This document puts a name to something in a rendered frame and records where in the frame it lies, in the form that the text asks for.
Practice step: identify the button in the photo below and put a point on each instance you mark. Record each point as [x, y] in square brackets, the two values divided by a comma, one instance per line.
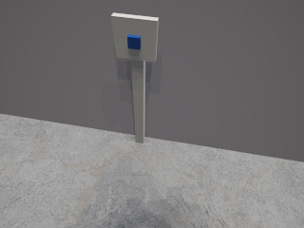
[134, 41]

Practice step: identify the panel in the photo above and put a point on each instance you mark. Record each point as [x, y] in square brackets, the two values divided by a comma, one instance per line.
[147, 27]

